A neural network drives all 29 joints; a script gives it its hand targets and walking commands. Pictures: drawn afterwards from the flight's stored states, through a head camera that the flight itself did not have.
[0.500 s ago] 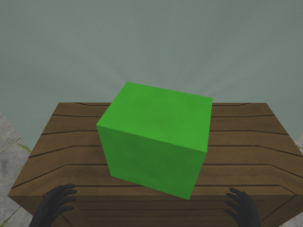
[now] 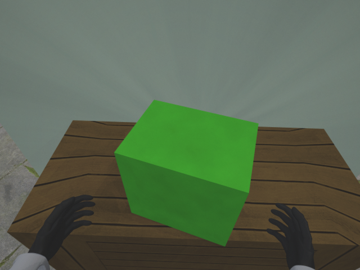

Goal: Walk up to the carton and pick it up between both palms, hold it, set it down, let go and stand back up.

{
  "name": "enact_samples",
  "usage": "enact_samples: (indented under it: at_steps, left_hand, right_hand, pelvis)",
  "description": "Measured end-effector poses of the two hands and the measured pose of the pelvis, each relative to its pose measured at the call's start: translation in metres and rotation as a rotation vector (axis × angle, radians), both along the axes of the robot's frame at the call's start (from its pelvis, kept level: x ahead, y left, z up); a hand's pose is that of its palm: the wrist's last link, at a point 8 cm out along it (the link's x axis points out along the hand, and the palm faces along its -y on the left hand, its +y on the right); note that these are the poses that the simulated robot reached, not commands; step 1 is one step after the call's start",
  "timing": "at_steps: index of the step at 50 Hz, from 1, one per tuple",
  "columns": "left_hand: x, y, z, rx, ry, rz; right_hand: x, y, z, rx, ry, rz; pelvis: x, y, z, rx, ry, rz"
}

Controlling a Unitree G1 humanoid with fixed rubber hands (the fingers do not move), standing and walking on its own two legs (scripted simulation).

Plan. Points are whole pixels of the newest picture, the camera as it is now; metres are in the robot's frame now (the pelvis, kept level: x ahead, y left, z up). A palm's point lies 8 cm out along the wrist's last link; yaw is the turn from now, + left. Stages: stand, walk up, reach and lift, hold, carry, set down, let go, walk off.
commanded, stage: reach and lift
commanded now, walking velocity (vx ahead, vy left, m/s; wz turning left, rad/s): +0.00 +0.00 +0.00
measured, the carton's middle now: (189, 172) +0.35 +0.01 +0.03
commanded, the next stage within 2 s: none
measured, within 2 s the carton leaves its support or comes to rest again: neither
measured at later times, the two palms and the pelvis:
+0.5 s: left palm (64, 192) +0.24 +0.25 +0.10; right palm (300, 221) +0.22 -0.19 +0.08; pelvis +0.00 +0.01 +0.00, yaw -1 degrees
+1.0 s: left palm (79, 150) +0.32 +0.24 +0.14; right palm (306, 186) +0.27 -0.20 +0.12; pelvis -0.02 +0.00 +0.00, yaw -1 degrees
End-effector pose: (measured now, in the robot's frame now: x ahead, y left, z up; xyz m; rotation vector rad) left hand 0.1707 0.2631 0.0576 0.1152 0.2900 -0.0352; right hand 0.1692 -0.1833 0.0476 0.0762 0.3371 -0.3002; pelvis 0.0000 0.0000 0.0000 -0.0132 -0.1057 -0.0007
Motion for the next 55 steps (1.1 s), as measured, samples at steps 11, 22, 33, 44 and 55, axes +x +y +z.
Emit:
enact_samples:
  at_steps: [11,22,33,44,55]
  left_hand:
    - [0.027,0.005,0.017,0.011,0.008,0.0]
    - [0.062,-0.006,0.034,-0.019,-0.017,-0.028]
    - [0.098,-0.009,0.055,-0.013,-0.022,-0.041]
    - [0.13,-0.02,0.071,-0.039,-0.048,-0.042]
    - [0.164,-0.02,0.095,-0.035,-0.066,-0.025]
  right_hand:
    - [0.017,-0.005,0.016,-0.029,0.011,0.007]
    - [0.041,-0.005,0.031,-0.034,-0.021,0.013]
    - [0.064,-0.009,0.051,-0.033,-0.08,0.02]
    - [0.086,-0.014,0.075,-0.03,-0.132,0.019]
    - [0.106,-0.019,0.089,-0.005,-0.133,0.022]
  pelvis:
    - [0.0,0.0,0.002,-0.002,0.036,-0.001]
    - [-0.001,0.004,0.003,-0.005,0.063,-0.01]
    - [-0.007,0.007,0.003,-0.005,0.057,-0.015]
    - [-0.017,0.004,0.003,-0.001,0.061,-0.018]
    - [-0.021,0.003,0.003,0.001,0.066,-0.021]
